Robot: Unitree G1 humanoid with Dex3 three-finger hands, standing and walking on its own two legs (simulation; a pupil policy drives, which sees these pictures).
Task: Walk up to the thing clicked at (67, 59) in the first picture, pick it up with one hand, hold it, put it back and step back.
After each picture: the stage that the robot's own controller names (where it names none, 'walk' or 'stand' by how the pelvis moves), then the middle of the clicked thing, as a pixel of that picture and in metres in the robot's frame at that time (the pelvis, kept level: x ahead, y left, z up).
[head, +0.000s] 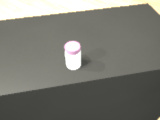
stand; (73, 55) +0.55 +0.06 -0.03
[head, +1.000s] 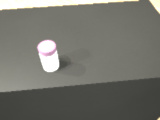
rise first; (49, 56) +0.49 +0.16 +0.00
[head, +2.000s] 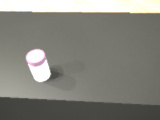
stand; (39, 66) +0.45 +0.19 +0.00
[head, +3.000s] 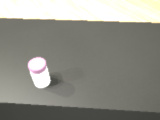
stand; (39, 73) +0.45 +0.20 -0.03
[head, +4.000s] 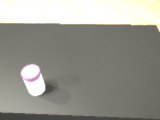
stand; (34, 80) +0.42 +0.21 -0.03
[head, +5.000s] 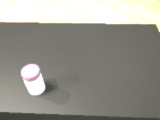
stand; (33, 80) +0.42 +0.21 -0.03
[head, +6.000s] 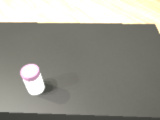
stand; (33, 80) +0.42 +0.21 -0.03
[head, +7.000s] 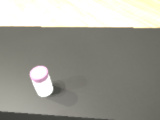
rise first; (42, 81) +0.42 +0.21 -0.03
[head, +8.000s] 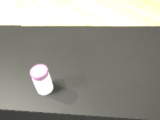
go down; (42, 80) +0.43 +0.21 -0.03
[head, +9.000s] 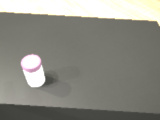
go down; (33, 71) +0.44 +0.19 -0.01
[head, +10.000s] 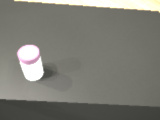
go down; (31, 63) +0.44 +0.18 +0.03
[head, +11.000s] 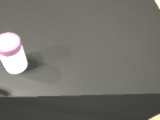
close in; (12, 54) +0.44 +0.20 +0.05
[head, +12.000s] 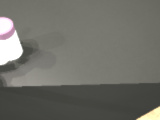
close; (6, 40) +0.48 +0.21 +0.07
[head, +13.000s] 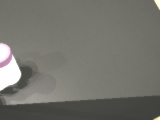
lift; (3, 65) +0.40 +0.21 +0.06
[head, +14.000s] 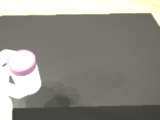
lift; (25, 73) +0.34 +0.17 +0.14
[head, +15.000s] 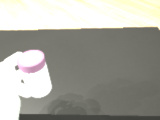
hold; (35, 74) +0.32 +0.15 +0.17
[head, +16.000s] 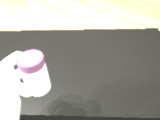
hold; (35, 73) +0.32 +0.15 +0.17
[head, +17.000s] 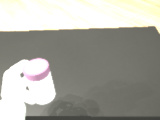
crouch; (40, 82) +0.31 +0.14 +0.13
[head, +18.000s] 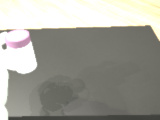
crouch; (21, 52) +0.41 +0.19 +0.17
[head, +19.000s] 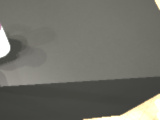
lower; out of the picture +0.48 +0.21 +0.07
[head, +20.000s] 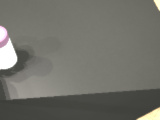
lower; (0, 48) +0.46 +0.21 +0.06
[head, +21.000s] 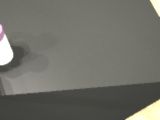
lower; out of the picture +0.47 +0.21 +0.07
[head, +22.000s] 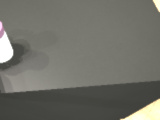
lower; out of the picture +0.47 +0.21 +0.07
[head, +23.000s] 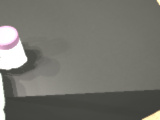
open; (10, 48) +0.46 +0.19 +0.06
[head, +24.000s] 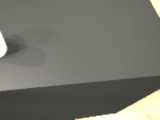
rise; out of the picture +0.47 +0.21 +0.08
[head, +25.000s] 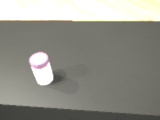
sink last; (42, 69) +0.45 +0.20 +0.03
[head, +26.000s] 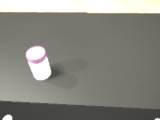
stand; (39, 63) +0.45 +0.20 +0.03
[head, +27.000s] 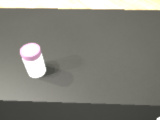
stand; (33, 61) +0.46 +0.20 +0.04
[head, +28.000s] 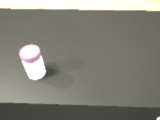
stand; (33, 62) +0.45 +0.20 +0.04
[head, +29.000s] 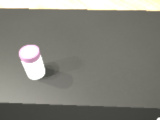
stand; (33, 62) +0.45 +0.20 +0.04
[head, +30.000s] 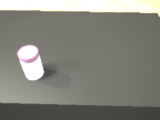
stand; (31, 63) +0.45 +0.20 +0.04
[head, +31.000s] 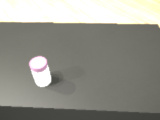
stand; (41, 72) +0.47 +0.20 -0.03
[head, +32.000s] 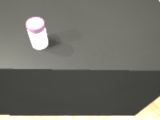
walk; (37, 34) +0.57 +0.18 -0.01
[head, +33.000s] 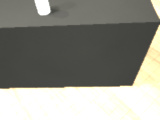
walk; (42, 2) +0.86 +0.26 -0.01
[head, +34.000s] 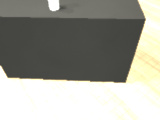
stand; (53, 0) +1.10 +0.23 -0.01
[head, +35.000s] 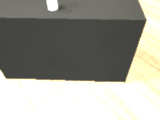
stand; (52, 0) +1.07 +0.22 -0.03
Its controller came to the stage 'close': yes
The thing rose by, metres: 0.19
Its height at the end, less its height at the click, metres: +0.00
